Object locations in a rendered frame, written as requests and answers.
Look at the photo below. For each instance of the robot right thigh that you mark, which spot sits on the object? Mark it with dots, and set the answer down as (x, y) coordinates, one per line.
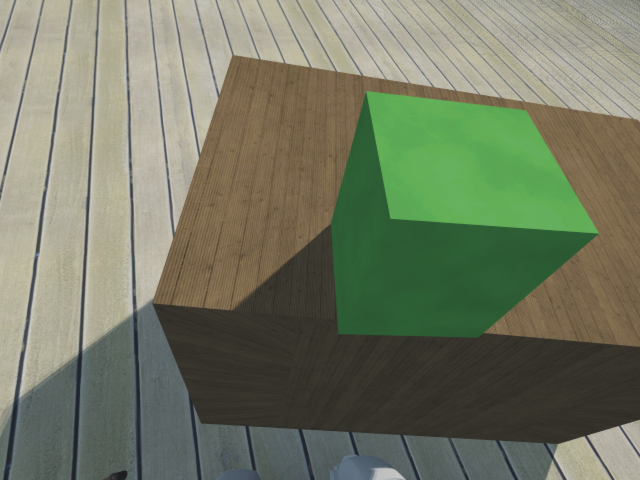
(364, 468)

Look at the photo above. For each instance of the carton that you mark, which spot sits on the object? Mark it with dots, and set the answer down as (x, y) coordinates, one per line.
(448, 215)

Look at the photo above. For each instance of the pedestal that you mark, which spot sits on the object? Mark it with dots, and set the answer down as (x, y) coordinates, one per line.
(247, 296)

